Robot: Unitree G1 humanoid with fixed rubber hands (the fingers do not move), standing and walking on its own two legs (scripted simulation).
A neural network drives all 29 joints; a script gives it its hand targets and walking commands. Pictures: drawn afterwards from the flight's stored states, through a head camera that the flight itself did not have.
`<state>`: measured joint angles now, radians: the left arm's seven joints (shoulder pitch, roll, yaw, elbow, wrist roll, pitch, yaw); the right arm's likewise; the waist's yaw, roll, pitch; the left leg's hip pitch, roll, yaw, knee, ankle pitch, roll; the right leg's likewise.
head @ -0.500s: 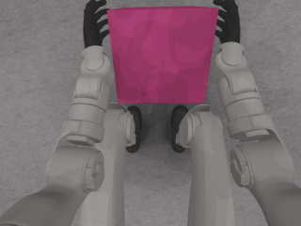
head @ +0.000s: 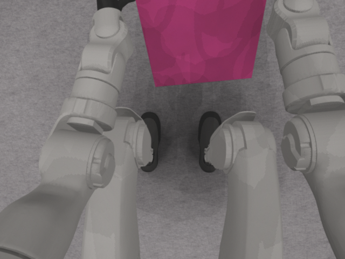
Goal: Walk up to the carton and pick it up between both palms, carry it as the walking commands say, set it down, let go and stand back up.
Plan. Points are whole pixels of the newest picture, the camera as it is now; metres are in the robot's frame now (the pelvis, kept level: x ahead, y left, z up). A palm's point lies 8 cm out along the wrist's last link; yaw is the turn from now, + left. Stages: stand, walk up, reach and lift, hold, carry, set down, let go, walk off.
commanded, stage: set down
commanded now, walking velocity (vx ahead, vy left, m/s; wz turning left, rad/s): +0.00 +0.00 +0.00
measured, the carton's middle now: (197, 12) +0.55 -0.03 -0.28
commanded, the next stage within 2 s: none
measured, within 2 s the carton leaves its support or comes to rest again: neither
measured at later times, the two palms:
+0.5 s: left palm out of the picture +0.59 +0.13 -0.19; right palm out of the picture +0.61 -0.18 -0.19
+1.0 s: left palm out of the picture +0.59 +0.13 -0.19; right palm out of the picture +0.61 -0.18 -0.20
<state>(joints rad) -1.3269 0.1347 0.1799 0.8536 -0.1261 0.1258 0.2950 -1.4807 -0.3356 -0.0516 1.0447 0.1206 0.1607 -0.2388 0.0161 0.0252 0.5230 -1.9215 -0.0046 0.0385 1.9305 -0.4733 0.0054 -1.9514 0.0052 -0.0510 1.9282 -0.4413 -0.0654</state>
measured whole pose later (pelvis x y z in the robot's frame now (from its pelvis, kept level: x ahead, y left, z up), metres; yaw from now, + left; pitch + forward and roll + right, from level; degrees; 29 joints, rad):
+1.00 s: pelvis +0.06 -0.01 -0.06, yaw +2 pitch +47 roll +4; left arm -1.23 0.08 0.42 0.83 0.00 0.10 0.05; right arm -1.33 -0.23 -0.31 0.95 -0.04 0.11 -0.07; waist 0.02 0.03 0.06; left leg -2.33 -0.01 0.04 2.13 -0.62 0.00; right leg -2.38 0.05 -0.05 2.14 -0.58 -0.07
